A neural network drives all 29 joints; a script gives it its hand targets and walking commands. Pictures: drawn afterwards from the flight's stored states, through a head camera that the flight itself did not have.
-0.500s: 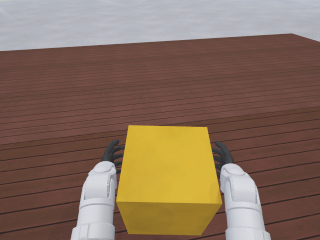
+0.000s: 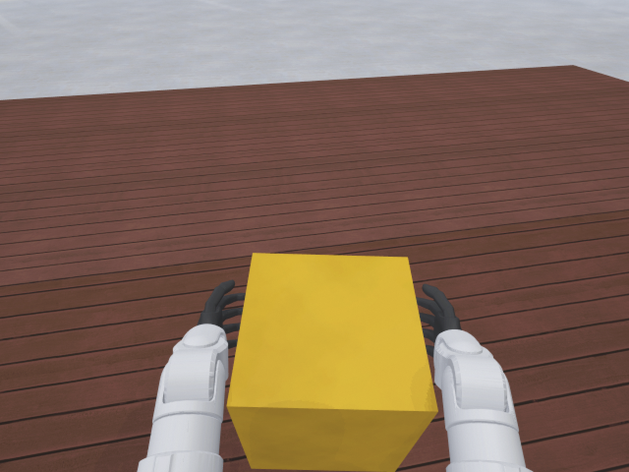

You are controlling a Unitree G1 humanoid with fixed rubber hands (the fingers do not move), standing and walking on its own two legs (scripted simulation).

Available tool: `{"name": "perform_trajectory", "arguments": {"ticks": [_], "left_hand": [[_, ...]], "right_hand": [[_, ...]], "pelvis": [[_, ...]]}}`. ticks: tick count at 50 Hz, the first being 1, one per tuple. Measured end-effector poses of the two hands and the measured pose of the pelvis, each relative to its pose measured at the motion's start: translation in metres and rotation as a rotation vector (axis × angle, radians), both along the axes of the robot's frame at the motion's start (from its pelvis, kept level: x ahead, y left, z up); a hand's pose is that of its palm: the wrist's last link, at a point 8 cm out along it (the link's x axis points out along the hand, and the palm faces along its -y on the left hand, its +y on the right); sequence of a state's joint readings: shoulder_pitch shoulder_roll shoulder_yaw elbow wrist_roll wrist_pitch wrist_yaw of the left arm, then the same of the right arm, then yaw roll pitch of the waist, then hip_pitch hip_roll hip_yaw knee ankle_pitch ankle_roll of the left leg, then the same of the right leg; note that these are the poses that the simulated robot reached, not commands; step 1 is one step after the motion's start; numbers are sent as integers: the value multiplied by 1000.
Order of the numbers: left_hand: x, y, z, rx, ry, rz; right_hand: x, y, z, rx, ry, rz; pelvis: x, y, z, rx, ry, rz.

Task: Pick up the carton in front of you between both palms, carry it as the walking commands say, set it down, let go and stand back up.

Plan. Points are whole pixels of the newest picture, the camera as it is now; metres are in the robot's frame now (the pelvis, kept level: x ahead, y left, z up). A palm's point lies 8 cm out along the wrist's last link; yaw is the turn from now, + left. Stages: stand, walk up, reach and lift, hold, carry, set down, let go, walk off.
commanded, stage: hold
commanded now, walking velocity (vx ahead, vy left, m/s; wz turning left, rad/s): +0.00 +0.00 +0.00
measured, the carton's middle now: (326, 366) +0.28 +0.00 -0.02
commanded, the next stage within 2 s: carry in 0.06 s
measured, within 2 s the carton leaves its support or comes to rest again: neither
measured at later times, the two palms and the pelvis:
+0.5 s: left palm (207, 263) +0.37 +0.17 +0.09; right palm (423, 267) +0.37 -0.13 +0.09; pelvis +0.11 +0.01 +0.00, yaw +1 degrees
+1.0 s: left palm (216, 169) +0.65 +0.22 +0.07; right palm (368, 166) +0.66 -0.08 +0.07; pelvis +0.41 +0.05 -0.03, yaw +2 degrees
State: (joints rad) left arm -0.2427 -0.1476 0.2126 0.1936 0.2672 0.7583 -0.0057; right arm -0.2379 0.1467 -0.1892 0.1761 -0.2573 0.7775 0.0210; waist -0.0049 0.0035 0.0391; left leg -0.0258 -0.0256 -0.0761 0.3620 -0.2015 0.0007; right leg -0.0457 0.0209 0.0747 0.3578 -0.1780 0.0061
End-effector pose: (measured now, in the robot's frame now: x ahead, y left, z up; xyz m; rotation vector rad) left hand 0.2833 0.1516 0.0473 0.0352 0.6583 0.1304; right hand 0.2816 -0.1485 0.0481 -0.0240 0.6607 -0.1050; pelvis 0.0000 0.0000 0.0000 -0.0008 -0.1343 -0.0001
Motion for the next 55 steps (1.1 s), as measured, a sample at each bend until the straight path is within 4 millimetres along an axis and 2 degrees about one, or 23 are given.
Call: {"name": "perform_trajectory", "arguments": {"ticks": [7, 11, 14, 19, 25, 29, 34, 38, 43, 46, 50, 52, 55], "left_hand": [[3, 2, 3, -5, -8, 12], [14, 7, 12, -21, -50, 37], [23, 18, 20, -33, -72, 61], [47, 33, 31, -50, -58, 85], [88, 19, 42, -69, -37, 72], [119, 5, 39, -60, -59, 64], [150, 11, 38, -75, 3, 124], [187, 23, 49, -74, 3, 169], [252, 39, 51, -72, -6, 171], [297, 51, 42, -78, -10, 156], [362, 68, 19, -98, -15, 125], [390, 72, 9, -101, 32, 109], [425, 74, 7, -96, 90, 78]], "right_hand": [[5, 2, 2, 4, -8, 1], [20, 8, 12, 19, -49, 3], [34, 19, 22, 28, -70, 8], [60, 34, 33, 41, -55, 9], [91, 20, 40, 63, -34, -38], [121, 6, 35, 79, -55, -52], [169, 13, 39, 81, 10, -7], [218, 26, 49, 80, 13, 34], [281, 42, 47, 83, 4, 35], [321, 53, 39, 77, -2, 20], [377, 69, 22, 56, -10, -9], [398, 73, 13, 49, 35, -28], [424, 75, 10, 47, 91, -63]], "pelvis": [[4, 0, -2, -4, 77, 11], [14, 2, -6, -9, 132, 39], [28, 9, -9, 0, 157, 49], [61, 20, -7, -7, 204, 16], [111, 14, -1, -36, 236, 19], [153, 3, -15, -39, 226, 48], [200, -3, -7, -19, 231, 74], [243, 1, 1, -1, 235, 71], [304, 17, -1, 8, 227, 67], [348, 31, -10, 5, 218, 61], [408, 54, -31, 19, 201, 41], [429, 63, -28, 16, 205, 28], [460, 72, -15, 1, 212, 12]]}}
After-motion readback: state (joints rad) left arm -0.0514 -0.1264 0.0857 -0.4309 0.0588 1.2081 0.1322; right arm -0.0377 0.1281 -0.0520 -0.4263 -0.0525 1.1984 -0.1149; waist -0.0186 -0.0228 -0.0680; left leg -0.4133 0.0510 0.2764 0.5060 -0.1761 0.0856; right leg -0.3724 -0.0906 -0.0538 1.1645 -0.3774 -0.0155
